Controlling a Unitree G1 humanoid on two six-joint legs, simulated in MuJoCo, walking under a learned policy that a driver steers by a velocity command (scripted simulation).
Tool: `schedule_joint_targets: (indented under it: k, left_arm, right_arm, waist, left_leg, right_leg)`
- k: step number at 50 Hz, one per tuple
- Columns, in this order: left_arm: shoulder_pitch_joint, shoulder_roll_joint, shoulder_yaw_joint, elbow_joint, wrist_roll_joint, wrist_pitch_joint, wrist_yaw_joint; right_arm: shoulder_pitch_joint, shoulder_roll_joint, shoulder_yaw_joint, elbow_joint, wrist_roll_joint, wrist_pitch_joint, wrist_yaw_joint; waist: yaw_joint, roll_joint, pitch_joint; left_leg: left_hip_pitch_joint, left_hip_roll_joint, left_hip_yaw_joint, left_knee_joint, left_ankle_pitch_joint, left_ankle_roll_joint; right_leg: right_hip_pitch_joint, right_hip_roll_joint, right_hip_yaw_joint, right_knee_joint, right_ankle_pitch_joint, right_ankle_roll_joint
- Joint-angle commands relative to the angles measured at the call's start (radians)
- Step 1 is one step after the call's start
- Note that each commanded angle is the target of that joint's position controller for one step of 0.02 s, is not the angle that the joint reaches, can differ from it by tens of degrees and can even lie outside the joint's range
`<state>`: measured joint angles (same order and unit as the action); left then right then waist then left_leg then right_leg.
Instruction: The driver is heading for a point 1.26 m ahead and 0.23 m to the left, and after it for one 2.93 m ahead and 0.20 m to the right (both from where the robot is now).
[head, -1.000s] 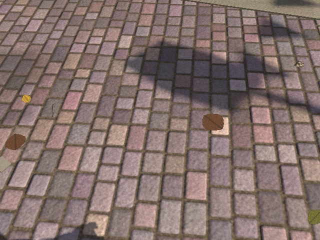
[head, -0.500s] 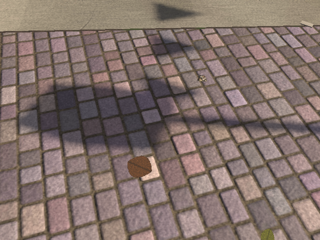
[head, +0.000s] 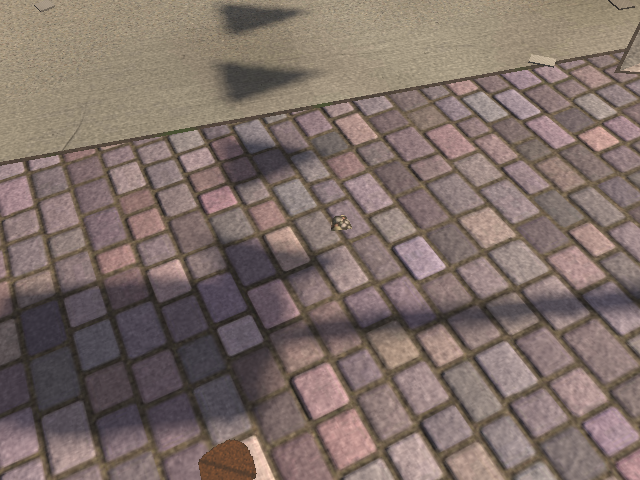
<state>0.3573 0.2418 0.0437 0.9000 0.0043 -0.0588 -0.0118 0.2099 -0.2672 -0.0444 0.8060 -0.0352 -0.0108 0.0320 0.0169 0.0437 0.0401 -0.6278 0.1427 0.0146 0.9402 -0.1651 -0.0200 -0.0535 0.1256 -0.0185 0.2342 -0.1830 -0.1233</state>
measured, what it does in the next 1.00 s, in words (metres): walks ahead: left foot, then right foot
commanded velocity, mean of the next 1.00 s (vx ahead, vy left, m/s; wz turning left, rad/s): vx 0.50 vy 0.00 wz -0.04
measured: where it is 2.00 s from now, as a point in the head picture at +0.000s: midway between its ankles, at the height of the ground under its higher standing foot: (326, 254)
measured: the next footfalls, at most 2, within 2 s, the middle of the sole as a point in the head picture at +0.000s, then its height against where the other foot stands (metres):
left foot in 0.26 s outside the picture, level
right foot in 0.80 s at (392, 423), level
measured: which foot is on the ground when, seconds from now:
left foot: up 0.00-0.24, down 0.26-0.82, up 0.84-1.00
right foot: down 0.00-0.26, up 0.28-0.78, down 0.80-1.00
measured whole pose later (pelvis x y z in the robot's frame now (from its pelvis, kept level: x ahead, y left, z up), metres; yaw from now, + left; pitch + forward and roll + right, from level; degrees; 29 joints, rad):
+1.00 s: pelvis +0.55 -0.02 +0.00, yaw +0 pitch -1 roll +0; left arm 0.29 0.23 0.04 0.98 0.01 -0.08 0.00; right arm 0.26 -0.25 -0.05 0.93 -0.03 -0.04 0.02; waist 0.00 0.04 0.04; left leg -0.49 0.07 -0.01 1.06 -0.28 0.05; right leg -0.17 0.06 -0.10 0.33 -0.16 -0.09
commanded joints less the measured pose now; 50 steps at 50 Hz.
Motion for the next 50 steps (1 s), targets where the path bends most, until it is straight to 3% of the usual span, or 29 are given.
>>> schedule_joint_targets:
  k: [1, 6, 9, 11, 12, 13, 14, 15, 16, 17, 18, 20, 21, 23, 26, 29, 34, 37, 38, 39, 40, 41, 42, 43, 44, 45, 46, 47, 50]
  left_arm:
    - [0.031, 0.136, 0.027, -0.029, -0.002, -0.021, 0.003]
    - [0.115, 0.128, 0.017, 0.023, 0.008, -0.024, 0.014]
    - [0.130, 0.143, 0.016, 0.049, 0.016, -0.022, 0.026]
    - [0.092, 0.165, 0.018, 0.052, 0.021, -0.025, 0.033]
    - [0.081, 0.176, 0.020, 0.056, 0.026, -0.023, 0.034]
    - [0.062, 0.179, 0.020, 0.056, 0.021, -0.021, 0.032]
    - [0.067, 0.144, 0.007, 0.029, 0.012, -0.027, 0.029]
    - [0.200, 0.049, -0.006, 0.027, -0.019, -0.026, 0.017]
    - [0.120, 0.140, 0.012, 0.032, 0.014, -0.024, 0.022]
    - [0.051, 0.137, 0.015, 0.010, 0.013, -0.027, 0.017]
    - [0.010, 0.120, 0.010, 0.001, 0.013, -0.029, 0.013]
    - [0.023, 0.085, 0.004, 0.005, 0.028, -0.006, 0.001]
    - [0.031, 0.073, 0.001, 0.009, 0.031, 0.004, -0.004]
    - [-0.006, 0.059, -0.002, -0.001, 0.036, 0.015, -0.012]
    - [-0.142, 0.056, -0.008, -0.045, 0.034, 0.018, -0.020]
    - [-0.264, 0.035, -0.020, -0.082, 0.026, 0.014, -0.024]
    - [-0.380, 0.046, -0.023, -0.117, 0.021, 0.009, -0.020]
    - [-0.354, 0.070, -0.011, -0.118, 0.024, -0.001, -0.014]
    - [-0.284, 0.081, -0.003, -0.096, 0.027, -0.007, -0.009]
    - [-0.139, 0.096, 0.009, -0.045, 0.033, -0.017, -0.002]
    - [0.044, 0.154, 0.030, 0.004, 0.053, -0.028, 0.010]
    - [0.149, 0.267, 0.061, 0.015, 0.068, -0.024, 0.019]
    - [0.103, 0.238, 0.059, 0.016, 0.025, -0.008, 0.012]
    - [-0.004, 0.186, 0.046, 0.003, 0.010, -0.005, 0.009]
    - [-0.070, 0.122, 0.030, -0.006, 0.011, -0.011, 0.005]
    - [-0.101, 0.090, 0.021, -0.004, 0.011, -0.017, 0.006]
    - [-0.113, 0.059, 0.011, 0.009, 0.006, -0.024, 0.009]
    - [-0.101, 0.070, 0.012, 0.018, 0.008, -0.032, 0.011]
    - [-0.044, 0.092, 0.019, 0.053, 0.002, -0.050, 0.010]
  right_arm:
    - [-0.063, -0.061, -0.015, -0.066, 0.004, -0.007, 0.001]
    - [-0.206, -0.047, -0.003, -0.111, 0.007, -0.016, 0.003]
    - [-0.235, -0.053, -0.001, -0.131, 0.007, -0.025, 0.003]
    - [-0.144, -0.068, -0.008, -0.105, 0.009, -0.032, -0.007]
    - [-0.038, -0.089, -0.018, -0.071, 0.010, -0.037, -0.018]
    - [0.129, -0.109, -0.030, -0.017, 0.003, -0.047, -0.029]
    - [0.304, -0.184, -0.050, 0.019, -0.019, -0.053, -0.044]
    - [0.321, -0.282, -0.076, 0.031, -0.025, -0.051, -0.038]
    - [0.227, -0.206, -0.061, 0.022, 0.016, -0.043, -0.026]
    - [0.118, -0.148, -0.046, 0.005, 0.025, -0.043, -0.022]
    - [0.075, -0.095, -0.031, 0.007, 0.018, -0.049, -0.017]
    - [0.065, -0.052, -0.014, 0.035, 0.020, -0.061, -0.021]
    - [0.085, -0.059, -0.015, 0.049, 0.020, -0.069, -0.020]
    - [0.127, -0.076, -0.019, 0.079, 0.027, -0.083, -0.019]
    - [0.169, -0.086, -0.020, 0.106, 0.028, -0.086, -0.020]
    - [0.201, -0.083, -0.018, 0.126, 0.031, -0.085, -0.018]
    - [0.264, -0.095, -0.019, 0.161, 0.023, -0.080, -0.025]
    - [0.244, -0.111, -0.024, 0.172, 0.015, -0.072, -0.036]
    - [0.230, -0.117, -0.025, 0.173, 0.014, -0.070, -0.039]
    - [0.218, -0.112, -0.023, 0.174, 0.016, -0.065, -0.038]
    - [0.213, -0.088, -0.013, 0.154, 0.021, -0.066, -0.037]
    - [0.310, 0.016, 0.012, 0.117, 0.059, -0.069, -0.026]
    - [0.279, -0.078, -0.014, 0.132, 0.033, -0.064, -0.033]
    - [0.203, -0.091, -0.023, 0.115, 0.026, -0.063, -0.031]
    - [0.159, -0.071, -0.018, 0.107, 0.026, -0.068, -0.025]
    - [0.147, -0.055, -0.018, 0.111, 0.022, -0.063, -0.021]
    - [0.155, -0.044, -0.016, 0.117, 0.005, -0.049, -0.015]
    - [0.185, -0.025, -0.012, 0.126, -0.001, -0.036, -0.008]
    - [0.113, -0.025, -0.014, 0.107, -0.002, -0.019, 0.001]
  waist:
    - [0.006, -0.082, 0.026]
    - [0.050, -0.092, 0.060]
    - [0.041, -0.099, 0.070]
    - [-0.013, -0.116, 0.025]
    - [-0.059, -0.121, -0.034]
    - [-0.138, -0.095, -0.125]
    - [-0.193, -0.009, -0.251]
    - [-0.116, 0.237, -0.343]
    - [-0.099, 0.064, -0.256]
    - [-0.060, 0.014, -0.112]
    - [-0.046, -0.036, -0.052]
    - [0.003, -0.003, -0.016]
    - [0.007, 0.023, -0.018]
    - [0.012, 0.018, -0.003]
    - [-0.009, 0.012, 0.032]
    - [-0.038, 0.019, 0.044]
    - [-0.072, 0.031, 0.047]
    - [-0.042, 0.038, 0.038]
    - [-0.008, 0.038, 0.005]
    - [0.056, 0.008, -0.066]
    - [0.120, -0.052, -0.182]
    - [0.100, -0.279, -0.320]
    - [0.094, -0.210, -0.316]
    - [0.048, -0.145, -0.161]
    - [0.027, -0.102, -0.079]
    - [-0.002, -0.104, -0.034]
    - [-0.030, -0.109, -0.006]
    - [-0.045, -0.137, -0.025]
    - [-0.051, -0.100, -0.001]
  left_leg:
    - [-0.064, -0.011, 0.013, -0.092, 0.110, -0.003]
    - [-0.072, -0.057, 0.047, -0.258, 0.165, 0.030]
    - [-0.028, -0.092, 0.060, -0.339, 0.103, 0.073]
    - [0.128, -0.148, 0.082, -0.378, 0.019, 0.112]
    - [0.251, -0.183, 0.090, -0.397, -0.017, 0.132]
    - [0.467, -0.180, 0.081, -0.464, 0.037, 0.158]
    - [0.737, 0.020, -0.133, -0.474, -0.036, 0.210]
    - [0.967, 0.287, -0.651, -0.580, -0.055, 0.364]
    - [0.866, 0.245, -0.693, -0.651, -0.106, 0.339]
    - [0.716, 0.219, -0.513, -0.669, -0.097, 0.315]
    - [0.614, 0.175, -0.410, -0.704, -0.011, 0.292]
    - [0.488, 0.096, -0.254, -0.753, 0.085, 0.238]
    - [0.466, 0.094, -0.231, -0.762, 0.146, 0.246]
    - [0.461, 0.080, -0.179, -0.790, 0.195, 0.253]
    - [0.488, 0.050, -0.116, -0.832, 0.209, 0.243]
    - [0.501, 0.016, -0.059, -0.830, 0.257, 0.217]
    - [0.611, 0.055, -0.052, -0.785, 0.349, 0.205]
    - [0.683, 0.089, -0.054, -0.699, 0.498, 0.189]
    - [0.690, 0.084, -0.042, -0.612, 0.617, 0.177]
    - [0.659, 0.047, -0.007, -0.442, 0.667, 0.159]
    - [0.506, 0.001, 0.028, -0.199, 0.488, 0.137]
    - [0.148, -0.160, 0.099, 0.190, -0.039, 0.082]
    - [0.034, -0.193, -0.031, 0.311, -0.356, 0.097]
    - [-0.016, -0.130, -0.065, 0.330, -0.281, 0.109]
    - [0.001, -0.092, -0.065, 0.278, -0.205, 0.109]
    - [0.041, -0.065, -0.061, 0.219, -0.165, 0.105]
    - [0.089, -0.047, -0.057, 0.177, -0.133, 0.094]
    - [0.127, -0.051, -0.047, 0.166, -0.120, 0.082]
    - [0.066, -0.033, -0.023, 0.118, -0.051, 0.052]
  right_leg:
    - [0.016, -0.271, 0.162, -0.109, 0.335, -0.091]
    - [0.123, -0.287, 0.136, -0.088, 0.448, -0.077]
    - [0.190, -0.318, 0.133, -0.045, 0.579, -0.070]
    - [0.195, -0.317, 0.108, 0.062, 0.851, -0.045]
    - [0.195, -0.306, 0.096, 0.190, 0.967, -0.033]
    - [0.126, -0.272, 0.064, 0.388, 0.918, -0.016]
    - [-0.073, -0.217, 0.033, 0.679, 0.587, -0.002]
    - [-0.437, 0.005, 0.006, 1.050, -0.251, 0.042]
    - [-0.527, -0.043, 0.137, 1.123, -0.286, 0.020]
    - [-0.549, -0.099, 0.128, 1.092, -0.196, 0.018]
    - [-0.530, -0.135, 0.109, 1.040, -0.145, 0.020]
    - [-0.447, -0.177, 0.089, 0.953, -0.111, 0.038]
    - [-0.423, -0.178, 0.076, 0.932, -0.110, 0.049]
    - [-0.461, -0.198, 0.053, 0.878, -0.084, 0.070]
    - [-0.557, -0.230, 0.014, 0.736, 0.027, 0.101]
    - [-0.540, -0.222, -0.022, 0.540, 0.133, 0.115]
    - [-0.498, -0.188, -0.047, 0.370, 0.165, 0.094]
    - [-0.432, -0.161, -0.046, 0.311, 0.057, 0.052]
    - [-0.341, -0.133, -0.055, 0.281, 0.022, 0.034]
    - [-0.167, -0.105, -0.069, 0.212, 0.042, 0.008]
    - [0.086, -0.216, 0.053, 0.202, 0.002, -0.039]
    - [0.381, -0.516, 0.519, 0.128, -0.128, -0.165]
    - [0.333, -0.539, 0.683, 0.033, -0.131, -0.185]
    - [0.204, -0.494, 0.513, 0.029, -0.155, -0.157]
    - [0.075, -0.448, 0.405, -0.012, -0.096, -0.131]
    - [-0.009, -0.399, 0.318, -0.045, -0.045, -0.094]
    - [-0.078, -0.346, 0.244, -0.073, 0.014, -0.054]
    - [-0.098, -0.349, 0.215, -0.081, 0.073, -0.066]
    - [-0.095, -0.329, 0.156, -0.123, 0.138, -0.087]
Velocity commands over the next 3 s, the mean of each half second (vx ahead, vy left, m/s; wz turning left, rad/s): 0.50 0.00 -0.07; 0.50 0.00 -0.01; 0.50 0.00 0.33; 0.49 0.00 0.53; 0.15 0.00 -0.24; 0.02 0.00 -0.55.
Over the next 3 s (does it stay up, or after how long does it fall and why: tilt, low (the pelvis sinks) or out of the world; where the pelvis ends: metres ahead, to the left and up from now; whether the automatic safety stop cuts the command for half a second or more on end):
stays up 1.18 0.10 0.00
